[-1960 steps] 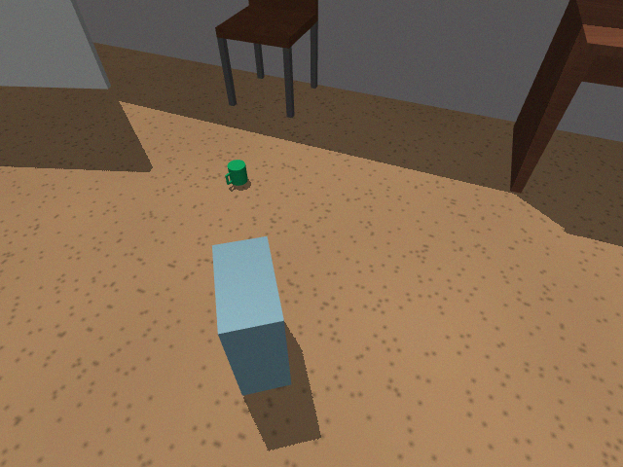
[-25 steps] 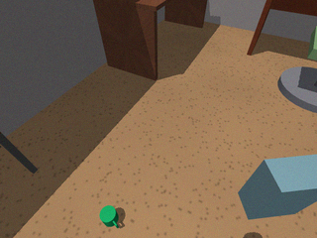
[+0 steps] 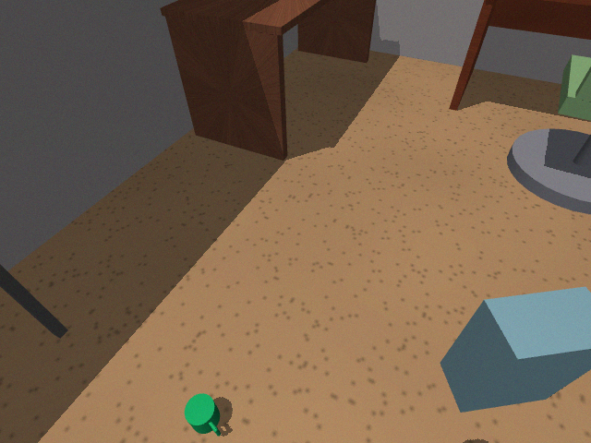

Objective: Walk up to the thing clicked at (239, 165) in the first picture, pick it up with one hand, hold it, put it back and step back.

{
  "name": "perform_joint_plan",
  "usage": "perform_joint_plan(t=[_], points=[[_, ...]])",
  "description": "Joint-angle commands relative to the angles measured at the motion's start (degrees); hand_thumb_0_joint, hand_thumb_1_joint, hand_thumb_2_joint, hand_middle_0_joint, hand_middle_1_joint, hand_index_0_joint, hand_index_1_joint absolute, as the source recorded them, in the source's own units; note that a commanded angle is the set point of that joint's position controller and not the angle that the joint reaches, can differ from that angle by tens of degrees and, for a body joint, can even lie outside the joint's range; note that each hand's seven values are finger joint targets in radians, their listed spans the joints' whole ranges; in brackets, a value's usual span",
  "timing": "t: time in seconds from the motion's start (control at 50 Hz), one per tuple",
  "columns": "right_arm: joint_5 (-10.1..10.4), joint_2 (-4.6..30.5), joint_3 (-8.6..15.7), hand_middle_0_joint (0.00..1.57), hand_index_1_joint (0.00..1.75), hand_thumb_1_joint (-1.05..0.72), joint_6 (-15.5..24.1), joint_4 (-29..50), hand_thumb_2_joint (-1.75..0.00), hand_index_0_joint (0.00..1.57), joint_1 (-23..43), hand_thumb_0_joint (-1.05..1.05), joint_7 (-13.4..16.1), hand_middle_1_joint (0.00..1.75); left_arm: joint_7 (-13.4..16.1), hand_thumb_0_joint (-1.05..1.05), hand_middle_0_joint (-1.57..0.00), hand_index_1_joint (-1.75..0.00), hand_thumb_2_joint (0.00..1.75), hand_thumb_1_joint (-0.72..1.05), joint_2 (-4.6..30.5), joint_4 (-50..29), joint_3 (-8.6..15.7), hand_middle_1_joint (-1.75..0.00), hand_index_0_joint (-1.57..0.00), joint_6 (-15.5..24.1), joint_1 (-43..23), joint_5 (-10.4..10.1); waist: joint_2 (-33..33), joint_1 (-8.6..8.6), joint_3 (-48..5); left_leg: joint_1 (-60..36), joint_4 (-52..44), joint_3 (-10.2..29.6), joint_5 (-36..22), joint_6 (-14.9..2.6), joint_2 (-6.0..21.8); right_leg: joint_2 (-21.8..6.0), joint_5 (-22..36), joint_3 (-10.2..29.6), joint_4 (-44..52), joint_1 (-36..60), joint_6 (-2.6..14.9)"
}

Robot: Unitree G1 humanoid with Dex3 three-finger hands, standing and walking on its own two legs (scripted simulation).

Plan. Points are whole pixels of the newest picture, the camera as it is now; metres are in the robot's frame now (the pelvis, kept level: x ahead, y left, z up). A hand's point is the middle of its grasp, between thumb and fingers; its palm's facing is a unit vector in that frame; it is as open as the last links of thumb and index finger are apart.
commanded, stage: stand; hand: left
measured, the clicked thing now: (206, 417) +0.38 +0.30 -0.73
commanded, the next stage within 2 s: walk up in 0.88 s
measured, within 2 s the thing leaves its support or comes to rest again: neither
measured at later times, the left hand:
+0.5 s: hand out of the picture +0.07 +0.25 -0.15, palm faces -0.03 -0.93 -0.35, open 7.4 cm
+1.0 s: hand out of the picture +0.08 +0.27 -0.16, palm faces +0.00 -0.93 -0.37, open 7.4 cm
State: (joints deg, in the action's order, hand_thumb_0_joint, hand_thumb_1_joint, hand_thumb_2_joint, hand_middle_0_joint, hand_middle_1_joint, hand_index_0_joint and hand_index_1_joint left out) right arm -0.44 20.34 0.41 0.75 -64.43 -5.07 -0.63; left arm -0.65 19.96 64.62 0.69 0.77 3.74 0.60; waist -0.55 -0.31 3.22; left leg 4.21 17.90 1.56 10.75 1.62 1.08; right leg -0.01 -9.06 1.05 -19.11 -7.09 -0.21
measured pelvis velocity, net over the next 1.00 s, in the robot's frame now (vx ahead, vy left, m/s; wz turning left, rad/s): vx -0.02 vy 0.00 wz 0.01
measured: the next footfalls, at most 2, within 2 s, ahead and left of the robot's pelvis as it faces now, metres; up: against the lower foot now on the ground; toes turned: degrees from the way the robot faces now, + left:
right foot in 1.60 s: -0.14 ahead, -0.09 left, +0.00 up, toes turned -1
left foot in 1.94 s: -0.27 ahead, +0.13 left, +0.00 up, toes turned -4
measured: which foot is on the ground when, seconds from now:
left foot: down 0.00-1.00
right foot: down 0.00-1.00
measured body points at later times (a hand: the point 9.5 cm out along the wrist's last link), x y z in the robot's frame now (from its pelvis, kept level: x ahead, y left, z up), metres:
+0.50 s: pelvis +0.00 +0.00 +0.00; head +0.01 -0.01 +0.45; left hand +0.07 +0.30 -0.13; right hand +0.07 -0.30 -0.14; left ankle -0.01 +0.14 -0.75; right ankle +0.02 -0.12 -0.75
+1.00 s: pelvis -0.02 +0.00 -0.01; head +0.02 +0.00 +0.44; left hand +0.08 +0.31 -0.13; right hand +0.07 -0.31 -0.14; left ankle -0.01 +0.14 -0.75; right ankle +0.02 -0.12 -0.75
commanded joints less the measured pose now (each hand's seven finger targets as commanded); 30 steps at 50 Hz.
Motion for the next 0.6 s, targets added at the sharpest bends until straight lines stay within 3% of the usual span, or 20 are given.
perform_joint_plan(t=[0.0, 0.08, 0.18, 0.32, 0.58], points=[[-0.1, 12.1, 2.1, 0.2, 0.3, -0.9, 1.3, 3.2, -0.9, 0.2, 3.4, 0.0, 0.9, 0.3, 0.8, 0.0, -0.2, -0.3, 0.9, 0.9, 12.4, -3.2, 2.3, -0.3, -0.2, 1.3, -2.5, -0.1, 0.6, 0.61, -3.8, 2.0, -3.2, 4.0, -4.2, -2.08, 5.9, -6.8, 3.9, 5.2, 3.7, 1.1, 1.09], [-0.2, 11.9, 2.1, 0.2, 0.3, -0.9, 1.1, 2.8, -0.9, 0.2, 2.2, 0.0, 0.8, 0.3, 0.8, 0.0, -0.2, -0.3, 0.9, 0.9, 13.0, -3.0, 2.3, -0.3, -0.2, 1.1, -2.3, -0.1, 0.9, 0.23, -3.2, 2.6, -3.9, 4.0, -0.9, -2.15, 5.7, -6.7, 0.1, 5.5, 4.0, 0.3, 1.2], [-0.2, 12.0, 2.2, 0.2, 0.3, -0.9, 1.1, 2.7, -0.9, 0.2, 1.8, 0.0, 0.7, 0.3, 0.6, 0.0, -0.2, -0.3, 0.9, 0.9, 12.7, -3.1, 1.9, -0.3, -0.2, 1.2, -1.6, -0.2, 0.2, 0.28, -3.7, 2.1, -3.6, 4.3, -1.4, -2.27, 5.9, -6.8, 0.1, 5.7, 3.7, -0.2, 1.41], [-0.1, 12.8, 2.2, 0.2, 0.3, -0.9, 1.1, 2.4, -0.9, 0.2, 0.9, 0.0, 0.8, 0.3, 0.8, 0.0, -0.2, -0.3, 0.9, 0.9, 12.7, -3.6, 1.7, -0.3, -0.2, 1.4, -0.9, -0.3, -0.1, 0.07, -6.0, 0.8, -2.3, 3.9, -6.5, -2.41, 6.1, -7.2, 7.7, 5.6, 2.5, 1.5, 1.44], [0.0, 12.4, 1.8, 0.2, 0.3, -0.9, 0.8, 2.8, -0.9, 0.2, 0.5, 0.0, 0.8, 0.3, 0.9, 0.0, -0.2, -0.3, 0.9, 0.9, 13.2, -3.5, 1.5, -0.3, -0.2, 1.2, -0.2, -0.2, 0.8, -0.01, -3.9, 1.9, -2.8, 3.8, -4.1, -2.33, 5.8, -6.8, 4.8, 5.5, 3.0, 0.3, 1.49]])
